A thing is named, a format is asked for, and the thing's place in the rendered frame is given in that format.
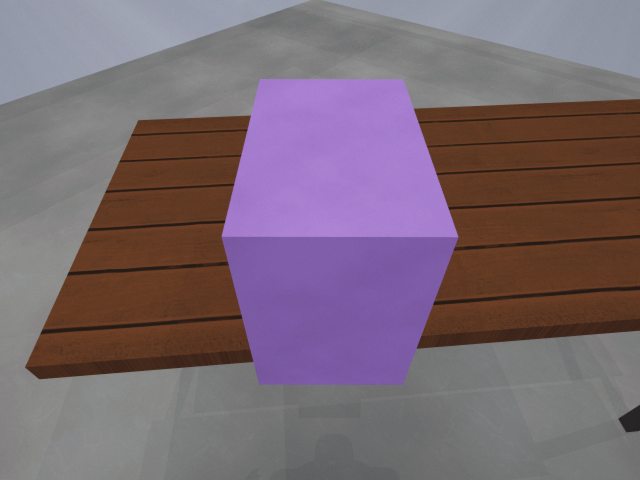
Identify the table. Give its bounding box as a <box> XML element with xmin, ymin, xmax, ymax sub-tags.
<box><xmin>25</xmin><ymin>99</ymin><xmax>640</xmax><ymax>432</ymax></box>

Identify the carton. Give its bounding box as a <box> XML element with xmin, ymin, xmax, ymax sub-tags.
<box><xmin>222</xmin><ymin>79</ymin><xmax>458</xmax><ymax>385</ymax></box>

